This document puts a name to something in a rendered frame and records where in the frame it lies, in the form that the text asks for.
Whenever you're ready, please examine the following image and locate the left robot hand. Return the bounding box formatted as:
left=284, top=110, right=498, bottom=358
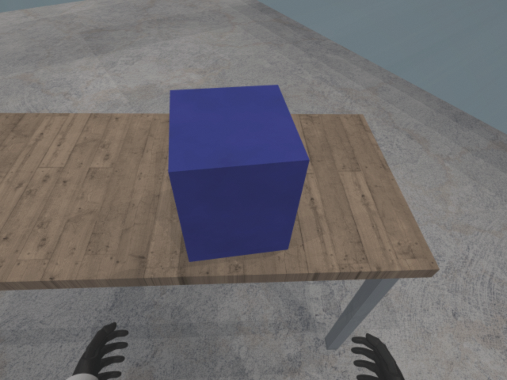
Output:
left=72, top=322, right=128, bottom=380

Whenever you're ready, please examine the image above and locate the right robot hand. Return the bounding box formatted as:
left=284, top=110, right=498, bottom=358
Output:
left=351, top=333, right=405, bottom=380

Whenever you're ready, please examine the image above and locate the carton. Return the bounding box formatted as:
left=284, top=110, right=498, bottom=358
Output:
left=168, top=85, right=310, bottom=262

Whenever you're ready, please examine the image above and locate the table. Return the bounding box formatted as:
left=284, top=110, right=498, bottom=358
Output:
left=0, top=113, right=440, bottom=350

